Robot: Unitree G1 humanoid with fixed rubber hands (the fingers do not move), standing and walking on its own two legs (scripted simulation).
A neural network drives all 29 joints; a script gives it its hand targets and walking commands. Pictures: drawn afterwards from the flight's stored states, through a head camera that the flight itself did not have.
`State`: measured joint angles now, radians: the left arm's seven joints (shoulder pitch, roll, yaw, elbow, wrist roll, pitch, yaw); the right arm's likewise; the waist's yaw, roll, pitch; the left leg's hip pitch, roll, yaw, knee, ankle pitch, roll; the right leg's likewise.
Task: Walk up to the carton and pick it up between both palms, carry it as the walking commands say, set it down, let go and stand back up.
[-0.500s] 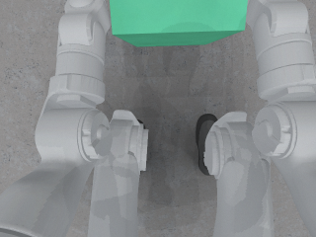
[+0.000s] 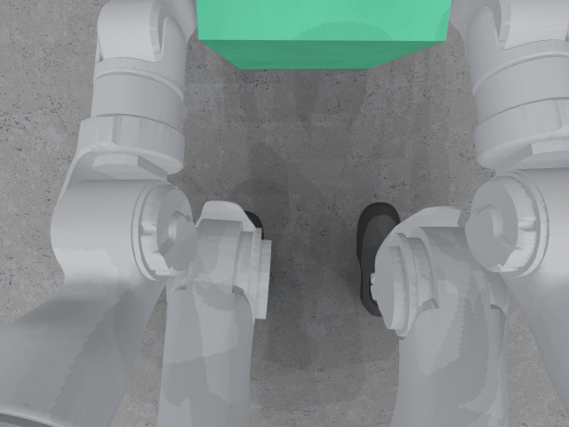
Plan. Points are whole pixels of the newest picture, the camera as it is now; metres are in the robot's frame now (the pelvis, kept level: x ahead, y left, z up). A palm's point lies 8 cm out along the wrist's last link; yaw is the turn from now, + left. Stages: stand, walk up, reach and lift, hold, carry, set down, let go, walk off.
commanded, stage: set down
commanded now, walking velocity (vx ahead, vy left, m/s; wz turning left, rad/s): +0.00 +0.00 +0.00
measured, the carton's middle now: out of the picture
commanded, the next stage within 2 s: none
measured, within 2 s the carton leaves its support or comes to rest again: rests again in 0.14 s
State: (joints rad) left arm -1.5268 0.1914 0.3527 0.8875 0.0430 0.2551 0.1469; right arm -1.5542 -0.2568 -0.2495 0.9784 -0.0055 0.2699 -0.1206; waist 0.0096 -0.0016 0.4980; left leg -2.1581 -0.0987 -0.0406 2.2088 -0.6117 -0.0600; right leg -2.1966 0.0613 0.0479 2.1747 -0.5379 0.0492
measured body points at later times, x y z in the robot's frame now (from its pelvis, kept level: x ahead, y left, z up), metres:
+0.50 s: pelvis +0.02 +0.00 +0.00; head +0.38 +0.00 +0.26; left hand +0.56 +0.15 -0.17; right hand +0.56 -0.14 -0.18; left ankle +0.11 +0.12 -0.34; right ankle +0.13 -0.13 -0.34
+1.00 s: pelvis +0.01 +0.00 +0.00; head +0.38 +0.00 +0.25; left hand +0.56 +0.15 -0.17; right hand +0.56 -0.14 -0.18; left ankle +0.11 +0.12 -0.34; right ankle +0.13 -0.13 -0.34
